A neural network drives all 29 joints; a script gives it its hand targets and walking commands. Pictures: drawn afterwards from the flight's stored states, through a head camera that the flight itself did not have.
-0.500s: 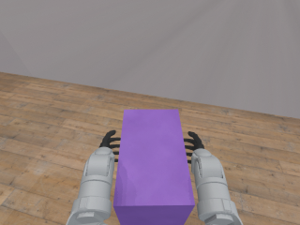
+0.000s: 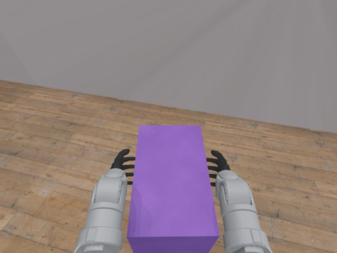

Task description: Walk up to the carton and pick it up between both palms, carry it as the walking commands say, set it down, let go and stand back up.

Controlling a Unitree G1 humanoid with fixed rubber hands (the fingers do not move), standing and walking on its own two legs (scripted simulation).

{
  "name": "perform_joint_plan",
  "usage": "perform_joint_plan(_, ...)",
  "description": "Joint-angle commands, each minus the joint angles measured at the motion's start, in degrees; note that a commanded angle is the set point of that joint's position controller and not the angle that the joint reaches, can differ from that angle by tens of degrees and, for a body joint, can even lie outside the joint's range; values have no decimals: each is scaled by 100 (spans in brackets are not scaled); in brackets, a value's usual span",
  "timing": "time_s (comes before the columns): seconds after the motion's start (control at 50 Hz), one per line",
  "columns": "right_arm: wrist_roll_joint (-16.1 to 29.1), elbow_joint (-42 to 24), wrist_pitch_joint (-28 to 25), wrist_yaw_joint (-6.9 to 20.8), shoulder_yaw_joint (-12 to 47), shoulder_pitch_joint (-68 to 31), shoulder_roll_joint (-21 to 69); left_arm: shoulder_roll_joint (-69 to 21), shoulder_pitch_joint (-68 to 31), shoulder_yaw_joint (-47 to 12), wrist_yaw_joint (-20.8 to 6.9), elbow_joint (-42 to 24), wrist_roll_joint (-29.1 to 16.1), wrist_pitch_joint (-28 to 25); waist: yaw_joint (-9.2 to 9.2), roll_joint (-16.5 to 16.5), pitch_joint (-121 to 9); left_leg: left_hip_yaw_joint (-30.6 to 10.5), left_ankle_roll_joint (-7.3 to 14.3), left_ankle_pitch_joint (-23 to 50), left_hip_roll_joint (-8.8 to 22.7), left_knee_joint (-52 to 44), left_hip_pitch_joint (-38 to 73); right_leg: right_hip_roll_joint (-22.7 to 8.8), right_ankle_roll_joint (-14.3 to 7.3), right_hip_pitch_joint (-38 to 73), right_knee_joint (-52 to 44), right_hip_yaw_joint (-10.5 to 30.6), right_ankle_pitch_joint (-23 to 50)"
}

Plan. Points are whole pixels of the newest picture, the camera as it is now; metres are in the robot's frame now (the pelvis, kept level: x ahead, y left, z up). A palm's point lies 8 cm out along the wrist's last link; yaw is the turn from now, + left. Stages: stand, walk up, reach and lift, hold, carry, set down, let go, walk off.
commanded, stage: hold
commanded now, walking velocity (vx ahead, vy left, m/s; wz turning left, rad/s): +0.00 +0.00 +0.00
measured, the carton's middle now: (170, 191) +0.31 +0.00 -0.02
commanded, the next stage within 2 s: carry in 0.28 s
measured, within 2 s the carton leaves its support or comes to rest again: neither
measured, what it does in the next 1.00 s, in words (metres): steps to the right, turning right: left foot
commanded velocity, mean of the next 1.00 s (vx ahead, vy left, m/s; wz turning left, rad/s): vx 0.00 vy -0.15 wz -0.46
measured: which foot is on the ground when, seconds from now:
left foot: down 0.00-0.56, up 0.58-0.90, down 0.92-1.00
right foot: down 0.00-0.92, up 0.94-1.00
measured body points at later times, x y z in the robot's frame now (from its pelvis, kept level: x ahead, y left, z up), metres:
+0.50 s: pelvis -0.01 -0.03 -0.02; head -0.02 -0.03 +0.43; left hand +0.32 +0.08 +0.06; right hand +0.30 -0.18 +0.05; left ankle +0.04 +0.13 -0.74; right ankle +0.01 -0.14 -0.72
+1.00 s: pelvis -0.05 -0.10 -0.01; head -0.03 -0.08 +0.44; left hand +0.28 -0.07 +0.06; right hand +0.18 -0.32 +0.07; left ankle -0.03 +0.01 -0.74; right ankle -0.04 -0.18 -0.69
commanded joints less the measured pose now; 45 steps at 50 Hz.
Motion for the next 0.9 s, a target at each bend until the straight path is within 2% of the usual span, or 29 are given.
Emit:
perform_joint_plan(0.0,1644,-293,-279,1477,2791,-2719,6026,-5972,-2627,-2751,-1487,-256,-1631,-269,4,-47,-1265,44,87,330,-510,-482,-86,465,-51,359,-416,58,404)
perform_joint_plan(0.24,1653,-322,-278,1476,2808,-2721,6019,-5949,-2618,-2781,-1491,-295,-1642,-262,4,-35,-1230,48,82,227,-509,-485,-144,468,-60,336,-408,60,303)
perform_joint_plan(0.26,1774,-263,-322,1479,2991,-2883,5913,-5898,-2868,-3165,-1457,-358,-1755,-282,76,-105,-1098,-214,204,-719,530,-155,-922,-451,-175,-1002,-141,211,-686)
perform_joint_plan(0.28,1712,-149,-317,1465,2904,-2946,5939,-5880,-2874,-2972,-1454,-114,-1703,-269,12,-146,-1206,-547,247,-1293,814,-113,-975,-440,-175,-1410,2,414,-1027)
perform_joint_plan(0.3,1736,-211,-301,1419,2951,-2986,5913,-5858,-2915,-2960,-1434,-134,-1774,-241,-30,-6,-1261,-762,262,-1507,1070,-104,-1117,-430,-97,-1756,322,432,-983)
perform_joint_plan(0.32,1842,-361,-271,1346,3066,-2990,5929,-5848,-3041,-3104,-1402,-353,-1958,-206,-73,298,-1417,-1008,307,-1475,1328,-205,-1082,-341,-32,-2015,792,339,-788)
perform_joint_plan(0.34,1979,-593,-201,1271,3232,-2956,5956,-5882,-3151,-3363,-1366,-680,-2199,-138,-99,791,-1640,-1424,477,-1039,1691,-388,-970,-111,28,-2226,1661,94,-636)
perform_joint_plan(0.36,2126,-829,-101,1195,3431,-2956,5985,-5900,-3387,-3737,-1324,-1103,-2483,-28,-99,1217,-1866,-1739,758,-158,2158,-431,-914,1,41,-2422,2538,-110,-1165)
perform_joint_plan(0.38,2218,-1019,17,1124,3582,-2994,5985,-5886,-3526,-3964,-1296,-1265,-2657,103,-101,1287,-1969,-1764,977,707,2474,-381,-770,-123,23,-2716,2988,-162,-1710)
perform_joint_plan(0.4,2303,-1325,150,1044,3782,-3015,5956,-5917,-3590,-4203,-1252,-1505,-2846,242,-89,1081,-2055,-1526,1006,1437,2522,-168,-620,-266,-25,-2888,3061,-137,-1799)
perform_joint_plan(0.42,2385,-1682,300,952,3967,-2926,5886,-5882,-3599,-4389,-1206,-1793,-3075,417,-87,1002,-2173,-1170,926,2172,2492,86,-503,-343,-69,-2892,2817,-170,-1728)
perform_joint_plan(0.46,2644,-2522,707,784,4267,-2541,5695,-5785,-3237,-4660,-1083,-2564,-3492,859,-48,1250,-2428,-385,636,3091,2264,447,-558,-205,-81,-2348,1874,-453,-1294)
perform_joint_plan(0.48,2715,-2735,936,721,4276,-2318,5556,-5704,-2960,-4681,-1033,-2759,-3578,1094,18,1357,-2531,-26,467,3190,2116,632,-668,-48,-80,-1899,1165,-672,-866)
perform_joint_plan(0.5,2768,-2856,1148,677,4244,-2094,5413,-5607,-2682,-4669,-992,-2855,-3610,1319,52,1287,-2628,261,276,2910,1931,937,-821,113,-76,-1446,587,-811,-559)
perform_joint_plan(0.52,2812,-2932,1330,653,4216,-1926,5292,-5502,-2436,-4640,-969,-2880,-3619,1509,58,851,-2678,549,50,2143,1704,1421,-1192,20,-59,-967,118,-665,-241)
perform_joint_plan(0.54,2856,-2958,1499,651,4221,-1819,5201,-5416,-2143,-4581,-972,-2801,-3603,1669,90,-113,-2682,867,-255,580,1329,2153,-2204,-736,-257,-380,-159,402,850)
perform_joint_plan(0.56,3036,-3256,1640,704,4387,-1975,5341,-5352,-1919,-4463,-955,-2819,-3489,1749,90,-2019,-2595,1418,-468,-2421,466,3205,-3728,-1980,-927,163,8,2083,3418)
perform_joint_plan(0.58,3206,-3198,1722,754,4468,-2057,5508,-5367,-1934,-4420,-903,-3037,-3411,1817,55,-1647,-2677,951,-343,-2908,631,3892,-3826,-1828,-1213,348,262,1876,4294)
perform_joint_plan(0.6,3405,-3409,1795,786,4602,-2202,5614,-5459,-1975,-4494,-855,-3299,-3393,1875,56,-1115,-2736,923,-310,-2683,641,4172,-3830,-1708,-1259,294,342,1629,4438)
perform_joint_plan(0.62,3629,-3736,1857,802,4775,-2407,5672,-5481,-1995,-4541,-817,-3589,-3388,1930,49,-654,-2758,906,-299,-2234,729,4204,-3697,-1498,-1187,198,369,1326,3962)
perform_joint_plan(0.66,3899,-4105,2003,832,4884,-2511,5688,-5482,-1930,-4492,-717,-4011,-3352,2035,59,-621,-2816,984,-293,-1533,738,3853,-3454,-1155,-1147,10,363,951,3202)
perform_joint_plan(0.68,3944,-4169,2086,828,4897,-2461,5666,-5432,-1779,-4398,-692,-4062,-3281,2099,76,-709,-2820,1044,-283,-1419,669,3650,-3351,-1097,-1185,-44,312,973,2901)
perform_joint_plan(0.74,3923,-4051,2295,844,4825,-2212,5599,-5332,-1438,-4319,-682,-4012,-3156,2291,105,-781,-2835,1073,-226,-1340,481,3092,-3083,-1132,-1298,-130,99,1345,2270)
perform_joint_plan(0.8,3849,-3902,2413,883,4702,-2144,5619,-5373,-1500,-4407,-702,-3990,-3192,2426,105,-748,-2822,1074,-127,-1339,307,2374,-2609,-1147,-1308,-376,-12,1641,2256)
perform_joint_plan(0.84,3812,-3817,2457,906,4617,-2132,5669,-5407,-1613,-4479,-713,-3997,-3248,2493,84,-793,-2823,1044,-53,-1267,206,1604,-2016,-1058,-1175,-671,-50,1731,2335)
perform_joint_plan(0.86,3792,-3761,2471,915,4570,-2085,5702,-5426,-1700,-4511,-716,-4004,-3278,2522,31,-768,-2857,981,-14,-944,279,1046,-1423,-936,-1003,-1026,-3,1648,2241)
perform_joint_plan(0.88,3759,-3697,2480,926,4524,-2021,5716,-5448,-1808,-4545,-711,-4000,-3310,2549,-68,-620,-2868,865,62,-142,617,224,-488,-719,-720,-1709,243,1373,1728)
